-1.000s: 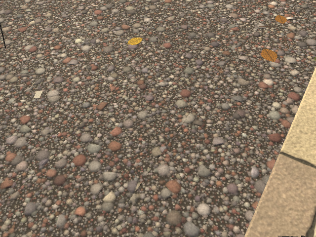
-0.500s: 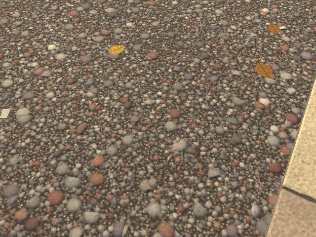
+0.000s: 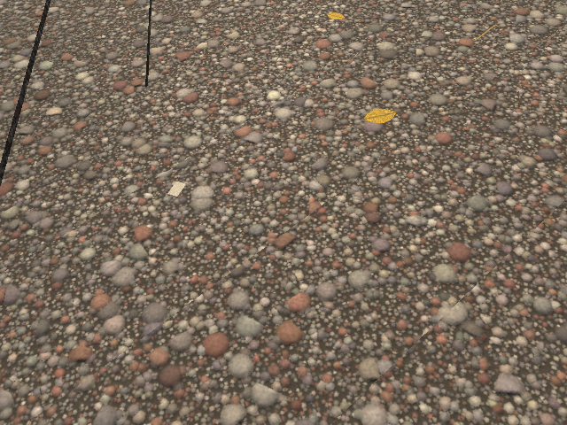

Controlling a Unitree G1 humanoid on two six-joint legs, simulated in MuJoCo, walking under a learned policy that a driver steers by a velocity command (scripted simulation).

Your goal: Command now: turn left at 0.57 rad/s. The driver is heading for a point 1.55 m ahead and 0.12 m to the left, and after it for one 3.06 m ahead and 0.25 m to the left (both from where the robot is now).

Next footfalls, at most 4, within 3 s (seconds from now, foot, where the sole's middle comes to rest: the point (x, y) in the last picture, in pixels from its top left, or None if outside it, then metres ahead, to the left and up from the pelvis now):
0.20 left None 0.00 0.12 -0.78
0.74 right None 0.07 -0.05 -0.78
1.18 left None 0.33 0.24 -0.80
1.74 right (251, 357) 0.65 0.17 -0.82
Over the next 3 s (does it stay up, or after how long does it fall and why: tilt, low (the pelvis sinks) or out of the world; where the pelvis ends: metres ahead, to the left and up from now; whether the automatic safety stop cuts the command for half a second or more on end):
stays up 1.10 0.18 -0.04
